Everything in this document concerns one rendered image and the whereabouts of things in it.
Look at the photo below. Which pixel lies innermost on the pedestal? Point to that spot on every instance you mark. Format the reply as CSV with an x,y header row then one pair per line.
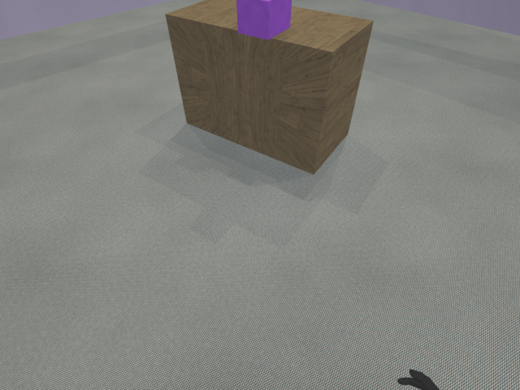
x,y
290,98

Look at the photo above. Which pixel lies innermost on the right robot hand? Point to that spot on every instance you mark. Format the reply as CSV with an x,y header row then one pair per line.
x,y
418,380

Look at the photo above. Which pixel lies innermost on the carton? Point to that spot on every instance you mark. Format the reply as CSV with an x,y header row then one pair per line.
x,y
263,18

